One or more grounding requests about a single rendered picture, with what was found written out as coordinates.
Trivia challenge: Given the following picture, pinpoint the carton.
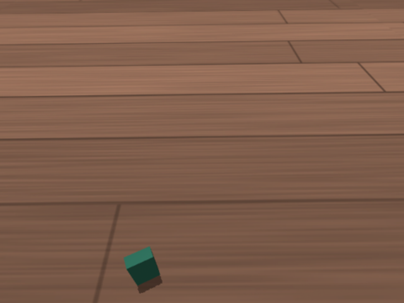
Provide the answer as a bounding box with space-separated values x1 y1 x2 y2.
124 246 160 285

